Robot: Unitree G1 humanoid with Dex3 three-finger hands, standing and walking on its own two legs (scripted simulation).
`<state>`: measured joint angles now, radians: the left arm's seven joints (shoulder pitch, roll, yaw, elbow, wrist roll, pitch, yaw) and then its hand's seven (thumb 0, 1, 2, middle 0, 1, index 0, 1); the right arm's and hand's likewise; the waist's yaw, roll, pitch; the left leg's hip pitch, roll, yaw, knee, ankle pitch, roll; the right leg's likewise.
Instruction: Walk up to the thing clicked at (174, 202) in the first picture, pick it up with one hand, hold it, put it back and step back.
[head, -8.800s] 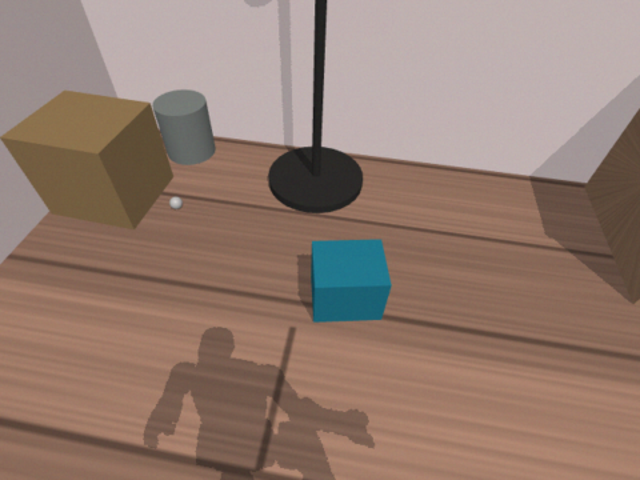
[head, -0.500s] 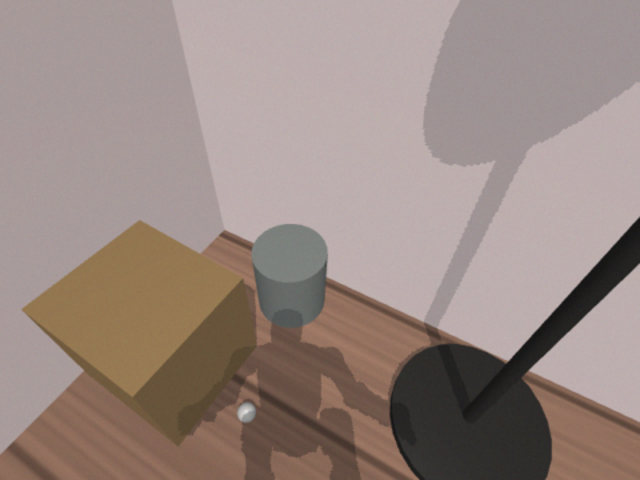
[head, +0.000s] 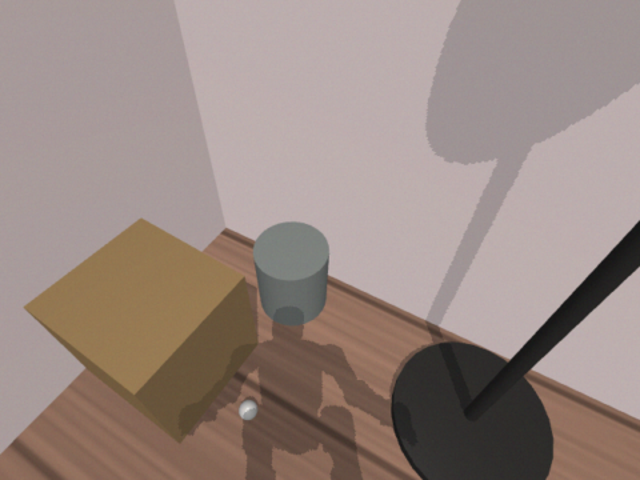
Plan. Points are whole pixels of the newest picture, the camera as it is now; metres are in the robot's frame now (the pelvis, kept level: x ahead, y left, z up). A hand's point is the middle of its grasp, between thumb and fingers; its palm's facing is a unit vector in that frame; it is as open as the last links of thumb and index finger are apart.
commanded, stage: stand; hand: left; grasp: from above
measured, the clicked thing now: (248, 409) +0.44 +0.21 -0.75
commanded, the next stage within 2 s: rise first in 0.24 s
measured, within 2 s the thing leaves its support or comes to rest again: neither
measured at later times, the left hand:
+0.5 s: hand out of the picture +0.12 +0.25 -0.16, palm faces +0.04 -0.94 -0.33, open 8.0 cm
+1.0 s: hand out of the picture +0.12 +0.26 -0.23, palm faces -0.15 -0.88 -0.46, open 13.8 cm
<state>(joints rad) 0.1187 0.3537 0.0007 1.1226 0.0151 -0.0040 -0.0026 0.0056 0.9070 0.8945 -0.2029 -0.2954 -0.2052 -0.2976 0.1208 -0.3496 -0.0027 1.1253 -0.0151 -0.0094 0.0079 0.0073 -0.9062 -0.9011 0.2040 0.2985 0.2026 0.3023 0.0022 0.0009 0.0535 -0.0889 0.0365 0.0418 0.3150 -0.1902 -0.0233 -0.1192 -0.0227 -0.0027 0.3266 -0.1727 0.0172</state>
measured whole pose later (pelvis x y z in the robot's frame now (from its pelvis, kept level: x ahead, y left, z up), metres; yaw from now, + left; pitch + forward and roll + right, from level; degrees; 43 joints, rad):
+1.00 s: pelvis -0.01 +0.01 -0.08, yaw +1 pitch +16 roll -1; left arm 0.18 0.30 0.13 0.60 0.28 0.12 0.01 0.00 -0.47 0.96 -0.12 -1.01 -0.11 -1.02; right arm 0.20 -0.25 -0.04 0.61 0.00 -0.13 -0.02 0.01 -0.89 -0.90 0.20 0.30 0.20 0.30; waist -0.01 -0.01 -0.08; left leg -0.84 0.04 0.00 1.07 -0.50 -0.01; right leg -0.83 -0.03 -0.02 1.03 -0.47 0.03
